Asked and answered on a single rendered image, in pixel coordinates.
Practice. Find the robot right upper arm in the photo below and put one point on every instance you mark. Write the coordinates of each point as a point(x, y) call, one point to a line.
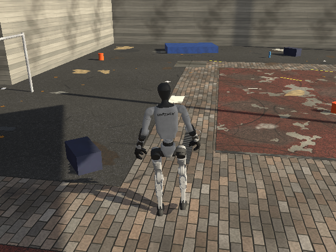
point(185, 116)

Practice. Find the robot torso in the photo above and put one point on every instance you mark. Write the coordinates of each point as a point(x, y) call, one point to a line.
point(166, 122)

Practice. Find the left robot forearm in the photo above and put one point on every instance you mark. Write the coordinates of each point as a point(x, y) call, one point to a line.
point(140, 141)

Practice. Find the robot left thigh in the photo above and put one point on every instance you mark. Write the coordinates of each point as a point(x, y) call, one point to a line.
point(157, 163)

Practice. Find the robot left upper arm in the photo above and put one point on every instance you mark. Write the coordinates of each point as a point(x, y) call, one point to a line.
point(146, 121)

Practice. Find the right robot forearm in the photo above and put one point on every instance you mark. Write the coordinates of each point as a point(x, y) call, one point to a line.
point(194, 135)

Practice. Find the robot left hand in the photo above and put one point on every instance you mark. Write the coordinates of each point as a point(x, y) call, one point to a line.
point(139, 151)

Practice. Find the robot right hand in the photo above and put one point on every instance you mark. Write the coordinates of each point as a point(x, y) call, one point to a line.
point(195, 143)

